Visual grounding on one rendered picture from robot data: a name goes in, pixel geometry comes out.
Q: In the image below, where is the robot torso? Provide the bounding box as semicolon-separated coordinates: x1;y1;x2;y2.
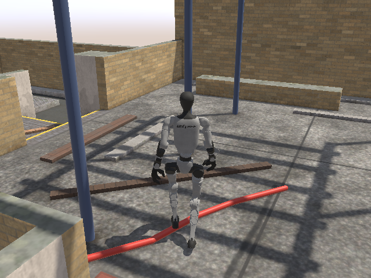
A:
173;114;200;174

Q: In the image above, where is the left robot foot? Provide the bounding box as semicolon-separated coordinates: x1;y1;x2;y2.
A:
171;216;179;229

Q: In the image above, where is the left robot forearm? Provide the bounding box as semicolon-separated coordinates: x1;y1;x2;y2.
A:
153;141;165;169

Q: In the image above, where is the right robot hand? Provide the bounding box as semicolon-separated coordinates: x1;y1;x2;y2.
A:
202;159;216;171

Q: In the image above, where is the right robot upper arm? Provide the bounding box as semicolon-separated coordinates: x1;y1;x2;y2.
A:
199;117;213;149

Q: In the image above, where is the right robot forearm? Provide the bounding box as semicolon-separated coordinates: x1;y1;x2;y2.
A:
206;141;216;162

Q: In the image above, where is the left robot hand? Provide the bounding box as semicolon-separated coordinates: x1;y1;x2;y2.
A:
151;168;165;184

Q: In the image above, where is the left robot upper arm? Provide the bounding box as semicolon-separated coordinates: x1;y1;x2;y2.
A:
159;116;174;149

